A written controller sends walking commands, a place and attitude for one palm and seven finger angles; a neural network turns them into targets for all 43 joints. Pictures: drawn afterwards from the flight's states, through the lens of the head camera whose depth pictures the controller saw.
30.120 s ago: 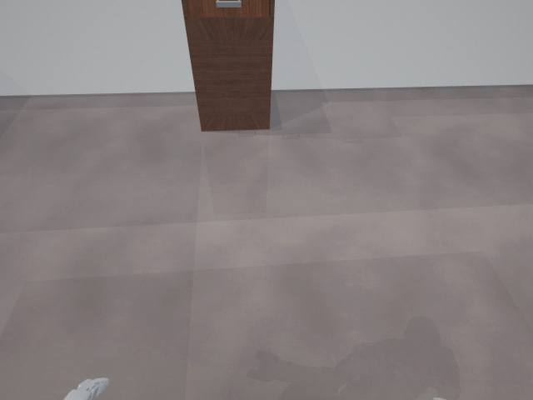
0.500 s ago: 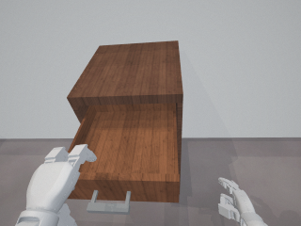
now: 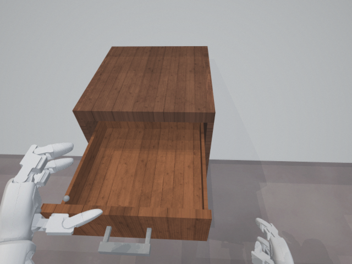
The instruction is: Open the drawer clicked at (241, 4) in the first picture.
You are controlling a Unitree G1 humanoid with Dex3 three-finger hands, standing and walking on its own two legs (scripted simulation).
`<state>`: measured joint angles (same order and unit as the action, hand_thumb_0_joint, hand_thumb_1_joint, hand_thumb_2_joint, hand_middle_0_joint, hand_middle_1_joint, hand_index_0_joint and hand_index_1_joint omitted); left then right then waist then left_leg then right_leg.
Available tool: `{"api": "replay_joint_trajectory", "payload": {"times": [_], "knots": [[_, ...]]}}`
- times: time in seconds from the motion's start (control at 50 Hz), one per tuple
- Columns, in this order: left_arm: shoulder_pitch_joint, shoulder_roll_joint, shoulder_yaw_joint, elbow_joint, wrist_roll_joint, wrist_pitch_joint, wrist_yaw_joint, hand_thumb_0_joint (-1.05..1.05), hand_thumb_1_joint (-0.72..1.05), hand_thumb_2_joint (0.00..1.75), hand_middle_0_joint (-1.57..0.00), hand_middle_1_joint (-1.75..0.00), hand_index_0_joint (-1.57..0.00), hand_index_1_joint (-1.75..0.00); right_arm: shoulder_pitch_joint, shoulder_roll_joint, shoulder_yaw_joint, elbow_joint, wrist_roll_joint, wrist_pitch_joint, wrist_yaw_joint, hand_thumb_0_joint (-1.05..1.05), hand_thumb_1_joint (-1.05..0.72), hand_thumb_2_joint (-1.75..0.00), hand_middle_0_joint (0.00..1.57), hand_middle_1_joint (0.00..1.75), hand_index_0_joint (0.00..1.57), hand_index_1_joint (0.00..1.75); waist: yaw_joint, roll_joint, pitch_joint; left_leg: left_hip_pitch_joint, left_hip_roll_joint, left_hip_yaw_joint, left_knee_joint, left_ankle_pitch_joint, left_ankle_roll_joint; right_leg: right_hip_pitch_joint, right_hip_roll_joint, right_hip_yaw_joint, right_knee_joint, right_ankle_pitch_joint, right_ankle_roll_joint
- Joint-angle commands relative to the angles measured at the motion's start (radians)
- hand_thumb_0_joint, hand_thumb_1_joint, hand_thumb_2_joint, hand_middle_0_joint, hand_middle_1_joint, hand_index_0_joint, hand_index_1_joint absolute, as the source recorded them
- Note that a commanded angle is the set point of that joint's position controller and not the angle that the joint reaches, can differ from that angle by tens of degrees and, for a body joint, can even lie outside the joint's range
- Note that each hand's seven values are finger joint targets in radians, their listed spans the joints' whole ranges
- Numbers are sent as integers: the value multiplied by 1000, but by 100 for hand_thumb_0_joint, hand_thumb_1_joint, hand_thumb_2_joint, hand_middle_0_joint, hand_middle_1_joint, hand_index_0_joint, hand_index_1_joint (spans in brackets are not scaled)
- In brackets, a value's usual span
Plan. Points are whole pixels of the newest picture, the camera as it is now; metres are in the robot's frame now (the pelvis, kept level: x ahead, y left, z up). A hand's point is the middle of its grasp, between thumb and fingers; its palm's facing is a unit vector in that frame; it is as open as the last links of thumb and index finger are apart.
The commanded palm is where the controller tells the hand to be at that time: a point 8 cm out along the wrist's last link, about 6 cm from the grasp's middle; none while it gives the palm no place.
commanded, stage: draw the hand back to the body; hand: left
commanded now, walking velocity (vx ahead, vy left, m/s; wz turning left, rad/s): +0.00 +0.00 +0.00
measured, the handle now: (126, 240) +0.18 +0.14 -0.04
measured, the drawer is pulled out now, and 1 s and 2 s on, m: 0.29 0.29 0.29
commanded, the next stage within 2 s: step back with the hand held close in 0.60 s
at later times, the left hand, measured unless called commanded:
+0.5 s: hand (47, 199) +0.18 +0.23 +0.16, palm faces +0.38 -0.85 -0.38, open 7.9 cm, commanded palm +0.12 +0.28 +0.18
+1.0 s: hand (57, 201) +0.18 +0.22 +0.15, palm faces +0.24 -0.84 -0.49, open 7.4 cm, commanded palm +0.11 +0.28 +0.18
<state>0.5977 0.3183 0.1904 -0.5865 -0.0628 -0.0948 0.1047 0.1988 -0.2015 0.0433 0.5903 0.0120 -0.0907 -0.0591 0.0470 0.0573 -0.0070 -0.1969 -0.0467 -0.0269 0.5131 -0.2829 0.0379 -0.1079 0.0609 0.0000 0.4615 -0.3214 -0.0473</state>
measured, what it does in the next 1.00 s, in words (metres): stands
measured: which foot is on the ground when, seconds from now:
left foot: down 0.00-1.00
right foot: down 0.00-1.00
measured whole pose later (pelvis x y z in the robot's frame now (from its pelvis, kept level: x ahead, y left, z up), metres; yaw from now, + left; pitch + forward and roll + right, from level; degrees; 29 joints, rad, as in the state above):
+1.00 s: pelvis -0.02 +0.00 +0.00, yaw -1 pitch +2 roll -1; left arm 0.63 0.38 0.32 -0.56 -0.06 -0.14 0.09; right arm 0.14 -0.24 -0.02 0.55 0.03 0.02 -0.04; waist 0.00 0.04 0.04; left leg -0.29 -0.03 -0.02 0.48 -0.22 0.04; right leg -0.20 0.07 0.01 0.43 -0.26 -0.05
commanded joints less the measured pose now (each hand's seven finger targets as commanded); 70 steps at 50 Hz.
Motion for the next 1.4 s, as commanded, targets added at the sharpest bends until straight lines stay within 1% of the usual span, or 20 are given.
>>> {"api": "replay_joint_trajectory", "payload": {"times": [0.0,0.1,0.2,0.28,0.38,0.46,0.56,0.68,0.7,0.74,0.82,0.86,0.92,0.96,1.0,1.06,1.14,1.28,1.34,1.38], "knots": [[0,123,116,-174,-12,-55,9,0,23,62,-25,-73,-25,-73,-162,-102,-50,-175,5,-45,-12,0,-90,-90,20,30,20,30,8,-49,-93,117,79,-19,-58,310,-8,-63,-80,-13,-78,325,21],[-46,161,153,-211,-8,-61,23,0,41,69,-24,-62,-24,-62,-160,-105,-49,-164,8,-55,-18,0,-90,-90,20,30,20,30,6,39,-98,131,79,-24,-73,302,-17,-65,-77,-16,-91,283,16],[-63,166,190,-131,-19,-51,30,0,58,76,-22,-50,-22,-50,-159,-107,-55,-148,12,-43,-21,0,-90,-90,20,30,20,30,1,-24,-43,115,80,-33,-95,255,-18,-79,-71,-22,-108,243,16],[-85,191,234,-100,-17,-61,33,0,73,82,-21,-41,-21,-41,-157,-116,-60,-131,9,-37,-22,0,-90,-90,20,30,20,30,7,19,-56,123,72,-28,-96,246,-17,-74,-68,-21,-120,237,14],[-93,154,177,-116,-15,-59,24,0,90,90,-20,-30,-20,-30,-161,-125,-60,-136,8,-39,-12,0,-90,-90,20,30,20,30,1,22,-54,131,74,-35,-101,261,-16,-76,-66,-23,-118,244,16],[-121,195,204,-156,-17,-57,32,0,90,90,-20,-30,-20,-30,-170,-128,-59,-146,10,-44,-15,0,-90,-90,20,30,20,30,5,5,-62,121,76,-39,-107,248,-17,-61,-69,-13,-122,235,14],[-115,200,218,-161,-17,-60,34,0,90,90,-20,-30,-20,-30,-169,-121,-56,-143,10,-44,-15,0,-90,-90,20,30,20,30,6,36,-72,128,70,-30,-96,259,-17,-54,-71,-10,-126,258,12],[-82,172,203,-95,-17,-54,27,0,90,90,-20,-30,-20,-30,-168,-119,-60,-130,7,-31,-12,0,-90,-90,20,30,20,30,5,3,-55,134,66,-21,-90,273,-11,-65,-70,-15,-132,289,19],[-256,356,383,-247,-15,-98,35,0,90,90,-20,-30,-20,-30,-128,-139,-64,-187,18,-21,-6,0,-90,-90,20,30,20,30,-17,-17,11,65,82,-64,-66,225,16,-128,-119,110,-179,353,21],[-113,236,293,-105,-6,-104,17,0,90,90,-20,-30,-20,-30,-145,-124,-73,-156,12,-6,-1,0,-90,-90,20,30,20,30,-31,-112,12,71,75,-67,-29,234,18,-131,-148,127,-182,438,27],[1,168,237,-78,5,-105,3,0,90,90,-20,-30,-20,-30,-139,-142,-88,-169,14,29,10,0,-90,-90,20,30,20,30,-34,-48,-94,92,89,-48,-16,381,20,-80,-149,91,-123,526,50],[21,201,260,-135,6,-110,7,0,90,90,-20,-30,-20,-30,-152,-146,-96,-184,17,38,10,0,-90,-90,20,30,20,30,-31,-17,-149,105,102,-45,-17,444,20,-70,-149,88,-89,548,55],[71,220,283,-174,5,-110,13,0,90,90,-20,-30,-20,-30,-146,-139,-104,-203,21,66,10,0,-90,-90,20,30,20,30,-33,-70,-190,71,115,-56,-10,471,17,-44,-145,67,-55,525,48],[57,279,324,-254,4,-119,24,0,90,90,-20,-30,-20,-30,-155,-145,-105,-219,24,66,2,0,-90,-90,20,30,20,30,-33,-24,-207,55,126,-65,-15,473,14,-58,-149,78,-30,492,39],[97,270,330,-253,-1,-119,31,0,90,90,-20,-30,-20,-30,-151,-131,-104,-228,25,74,-3,0,-90,-90,20,30,20,30,-32,-18,-203,16,136,-86,-29,473,16,-45,-134,61,-10,444,39],[96,295,355,-280,-2,-122,42,0,90,90,-20,-30,-20,-30,-148,-136,-108,-225,22,73,-11,0,-90,-90,20,30,20,30,-33,27,-197,-32,152,-107,-45,417,21,-54,-124,66,7,378,38],[110,256,331,-249,-5,-126,43,0,90,90,-20,-30,-20,-30,-132,-136,-109,-218,18,59,-10,0,-90,-90,20,30,20,30,-36,42,-152,-133,178,-145,-94,290,31,-52,-98,47,40,235,39],[68,221,310,-202,9,-130,45,0,90,90,-20,-30,-20,-30,-122,-137,-101,-208,17,25,-15,0,-90,-90,20,30,20,30,-46,15,-64,-401,209,-190,-187,-180,66,19,-75,60,98,96,48],[27,226,300,-227,15,-141,47,0,90,90,-20,-30,-20,-30,-107,-139,-100,-212,15,10,-10,0,-90,-90,20,30,20,30,-52,-59,-40,-382,150,-157,-90,-259,46,-86,-124,141,-14,-30,26],[19,226,285,-240,9,-145,55,0,90,90,-20,-30,-20,-30,-91,-131,-100,-197,9,6,-8,0,-90,-90,20,30,20,30,-63,-116,-40,-238,89,-108,66,-196,14,-259,-206,236,-154,-138,-22]]}}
